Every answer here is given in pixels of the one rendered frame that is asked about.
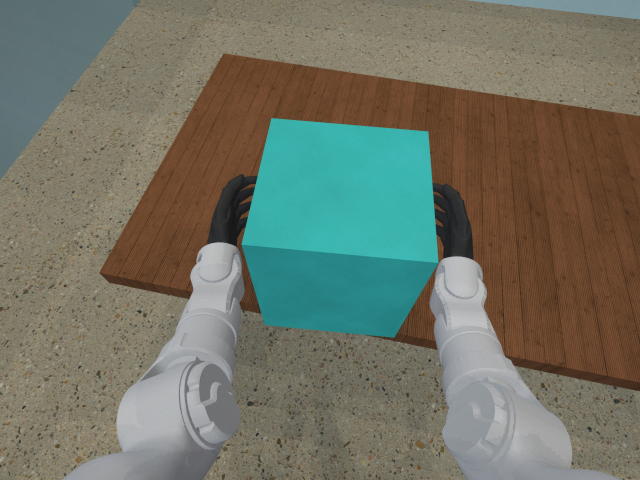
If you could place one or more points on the robot left forearm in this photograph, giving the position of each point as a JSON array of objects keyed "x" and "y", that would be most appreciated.
[{"x": 209, "y": 326}]

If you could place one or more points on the table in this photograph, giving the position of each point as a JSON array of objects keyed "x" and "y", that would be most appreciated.
[{"x": 551, "y": 191}]

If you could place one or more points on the robot left hand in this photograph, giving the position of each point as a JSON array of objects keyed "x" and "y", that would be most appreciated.
[{"x": 226, "y": 224}]

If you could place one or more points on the robot right hand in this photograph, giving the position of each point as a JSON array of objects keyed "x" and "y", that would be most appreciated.
[{"x": 456, "y": 234}]

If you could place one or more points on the left robot upper arm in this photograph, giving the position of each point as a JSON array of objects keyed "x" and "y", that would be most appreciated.
[{"x": 171, "y": 426}]

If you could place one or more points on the right robot upper arm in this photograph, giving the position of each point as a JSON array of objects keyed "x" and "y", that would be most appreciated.
[{"x": 496, "y": 434}]

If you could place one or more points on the robot right forearm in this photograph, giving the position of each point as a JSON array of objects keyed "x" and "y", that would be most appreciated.
[{"x": 467, "y": 344}]

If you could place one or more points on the carton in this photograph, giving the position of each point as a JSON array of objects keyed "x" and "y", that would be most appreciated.
[{"x": 341, "y": 232}]

